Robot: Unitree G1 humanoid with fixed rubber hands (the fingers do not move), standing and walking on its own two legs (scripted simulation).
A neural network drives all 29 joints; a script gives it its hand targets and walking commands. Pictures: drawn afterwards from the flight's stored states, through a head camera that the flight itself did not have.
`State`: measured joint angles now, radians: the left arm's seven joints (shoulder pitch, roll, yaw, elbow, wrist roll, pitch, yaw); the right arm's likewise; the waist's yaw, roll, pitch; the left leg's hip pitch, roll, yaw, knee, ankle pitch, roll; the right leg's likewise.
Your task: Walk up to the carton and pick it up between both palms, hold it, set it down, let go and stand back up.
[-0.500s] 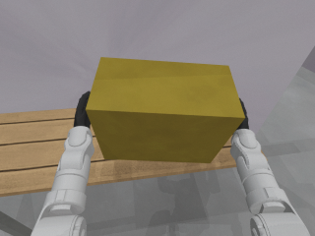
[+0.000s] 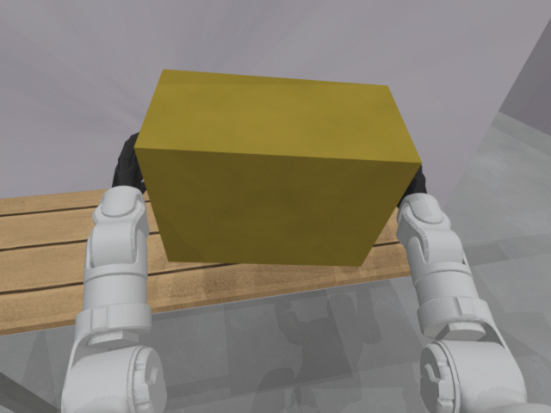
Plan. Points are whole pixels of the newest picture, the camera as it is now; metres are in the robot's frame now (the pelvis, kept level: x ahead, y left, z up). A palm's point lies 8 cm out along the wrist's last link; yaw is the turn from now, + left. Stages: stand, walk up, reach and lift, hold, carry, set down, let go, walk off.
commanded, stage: reach and lift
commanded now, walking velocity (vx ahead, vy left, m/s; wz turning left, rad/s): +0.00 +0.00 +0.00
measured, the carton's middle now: (272, 178) +0.40 -0.01 +0.15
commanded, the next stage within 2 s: hold in 0.84 s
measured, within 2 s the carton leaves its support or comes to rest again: neither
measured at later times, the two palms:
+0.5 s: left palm (118, 183) +0.38 +0.20 +0.16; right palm (400, 188) +0.36 -0.20 +0.15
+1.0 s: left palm (105, 183) +0.36 +0.21 +0.18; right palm (397, 177) +0.37 -0.19 +0.17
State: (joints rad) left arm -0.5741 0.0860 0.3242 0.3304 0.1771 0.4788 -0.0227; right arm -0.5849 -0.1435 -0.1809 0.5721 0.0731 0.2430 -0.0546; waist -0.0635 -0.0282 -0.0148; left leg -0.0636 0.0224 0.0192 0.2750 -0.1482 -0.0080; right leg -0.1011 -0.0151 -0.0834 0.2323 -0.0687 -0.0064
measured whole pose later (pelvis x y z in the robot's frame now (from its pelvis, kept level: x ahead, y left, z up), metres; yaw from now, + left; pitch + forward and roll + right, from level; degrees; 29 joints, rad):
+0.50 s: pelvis +0.02 +0.02 +0.00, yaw +2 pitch -5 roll -1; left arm -0.47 0.07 0.29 0.12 0.20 0.59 -0.03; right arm -0.51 -0.15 -0.14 0.42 0.14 0.31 -0.07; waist -0.11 -0.02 0.01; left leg -0.02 0.01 0.00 0.32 -0.21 0.00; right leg -0.01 -0.02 -0.11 0.20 -0.09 0.01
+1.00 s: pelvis +0.00 +0.00 +0.00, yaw +2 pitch -5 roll +0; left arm -0.57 0.11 0.35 0.19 0.20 0.64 -0.05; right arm -0.62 -0.11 -0.17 0.48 0.09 0.35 -0.08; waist -0.08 -0.03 -0.01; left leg -0.06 0.01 -0.01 0.29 -0.16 -0.01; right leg -0.07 -0.02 -0.11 0.24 -0.08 0.00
